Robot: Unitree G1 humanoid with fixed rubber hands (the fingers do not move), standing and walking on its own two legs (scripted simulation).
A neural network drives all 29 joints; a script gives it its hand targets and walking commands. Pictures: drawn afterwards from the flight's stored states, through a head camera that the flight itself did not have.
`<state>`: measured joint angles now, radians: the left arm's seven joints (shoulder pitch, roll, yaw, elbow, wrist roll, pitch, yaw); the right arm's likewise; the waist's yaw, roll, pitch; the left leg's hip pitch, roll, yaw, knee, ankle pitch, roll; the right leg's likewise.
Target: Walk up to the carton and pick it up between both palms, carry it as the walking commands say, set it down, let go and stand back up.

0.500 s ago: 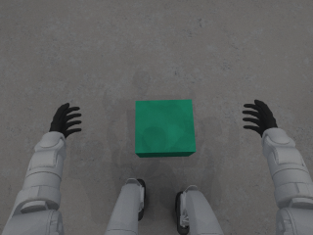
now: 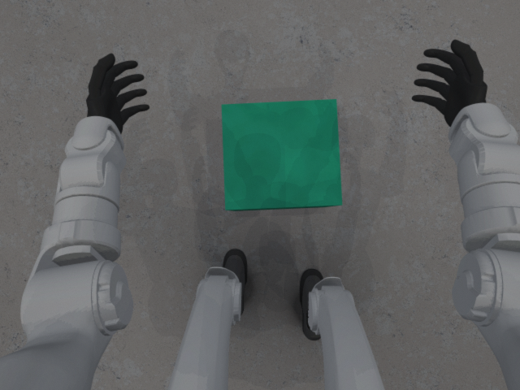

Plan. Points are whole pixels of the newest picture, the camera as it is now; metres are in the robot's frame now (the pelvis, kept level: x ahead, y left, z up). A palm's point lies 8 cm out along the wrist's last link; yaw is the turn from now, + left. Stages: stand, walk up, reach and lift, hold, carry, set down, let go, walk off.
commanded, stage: reach and lift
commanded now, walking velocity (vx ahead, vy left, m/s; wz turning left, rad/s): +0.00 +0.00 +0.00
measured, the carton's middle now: (279, 162) +0.50 +0.00 -0.53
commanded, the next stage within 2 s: none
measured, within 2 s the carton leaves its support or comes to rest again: neither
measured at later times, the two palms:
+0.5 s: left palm (146, 139) +0.48 +0.25 -0.23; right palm (414, 133) +0.51 -0.23 -0.23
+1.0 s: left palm (176, 156) +0.47 +0.24 -0.38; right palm (379, 154) +0.50 -0.22 -0.38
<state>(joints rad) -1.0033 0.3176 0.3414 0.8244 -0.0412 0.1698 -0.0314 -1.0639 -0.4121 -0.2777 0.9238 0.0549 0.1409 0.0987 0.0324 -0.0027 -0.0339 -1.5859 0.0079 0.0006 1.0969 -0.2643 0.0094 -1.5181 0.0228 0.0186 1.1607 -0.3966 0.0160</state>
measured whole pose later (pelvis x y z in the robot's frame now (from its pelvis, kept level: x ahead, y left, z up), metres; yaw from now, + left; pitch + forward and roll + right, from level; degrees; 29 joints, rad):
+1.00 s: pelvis -0.04 -0.01 -0.23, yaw -1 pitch +44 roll -1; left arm -1.24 0.39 0.26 0.98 -0.15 0.11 0.04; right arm -1.26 -0.46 -0.15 1.00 0.18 0.12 -0.01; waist 0.04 0.00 0.15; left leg -2.29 0.01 -0.02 1.98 -0.46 -0.01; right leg -2.20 0.05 0.00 2.06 -0.62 0.02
